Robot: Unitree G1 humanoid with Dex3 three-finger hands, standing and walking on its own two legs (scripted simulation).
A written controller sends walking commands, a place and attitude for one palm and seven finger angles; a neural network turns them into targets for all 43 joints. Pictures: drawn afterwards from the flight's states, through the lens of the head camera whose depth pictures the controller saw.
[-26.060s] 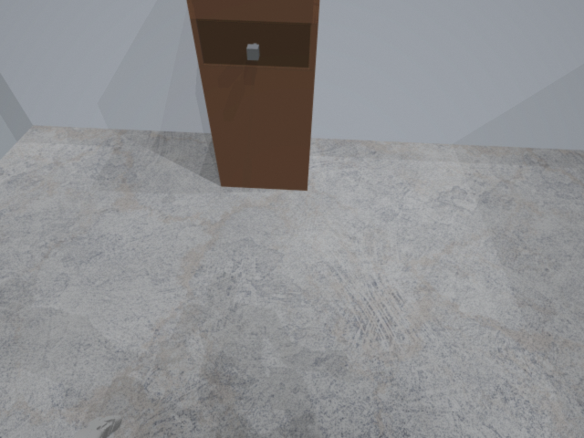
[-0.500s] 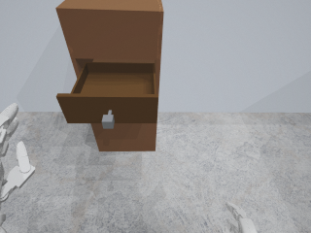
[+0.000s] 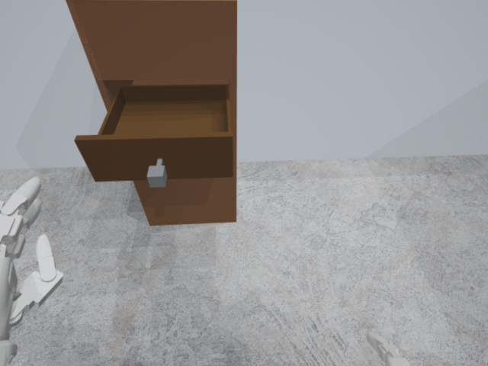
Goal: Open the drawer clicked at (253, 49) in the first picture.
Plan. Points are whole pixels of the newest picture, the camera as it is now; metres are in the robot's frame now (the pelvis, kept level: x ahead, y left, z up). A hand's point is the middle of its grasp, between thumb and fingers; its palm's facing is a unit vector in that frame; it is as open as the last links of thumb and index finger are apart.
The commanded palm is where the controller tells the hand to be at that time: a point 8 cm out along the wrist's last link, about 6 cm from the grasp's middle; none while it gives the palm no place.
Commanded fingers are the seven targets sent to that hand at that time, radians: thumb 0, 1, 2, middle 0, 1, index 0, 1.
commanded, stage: stop stepping back and stand still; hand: left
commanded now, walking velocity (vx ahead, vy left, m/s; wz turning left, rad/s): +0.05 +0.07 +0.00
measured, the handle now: (158, 170) +0.58 +0.24 -0.07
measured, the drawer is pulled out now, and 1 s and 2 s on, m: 0.29 0.29 0.29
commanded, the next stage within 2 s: let the arm hang, fingers relaxed in 0.02 s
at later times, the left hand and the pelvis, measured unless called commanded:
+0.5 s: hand out of the picture +0.02 +0.19 -0.17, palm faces +0.05 -0.98 -0.19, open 7.0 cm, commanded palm none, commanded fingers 0.00 0.90 0.90 -0.20 -0.30 -0.20 -0.30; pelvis +0.00 +0.01 +0.00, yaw +3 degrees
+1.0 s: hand out of the picture +0.01 +0.21 -0.17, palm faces +0.04 -0.97 -0.22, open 7.4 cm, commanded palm none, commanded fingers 0.00 0.90 0.90 -0.20 -0.30 -0.20 -0.30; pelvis +0.00 +0.03 +0.00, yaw +2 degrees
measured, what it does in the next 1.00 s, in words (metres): steps on the spot: left foot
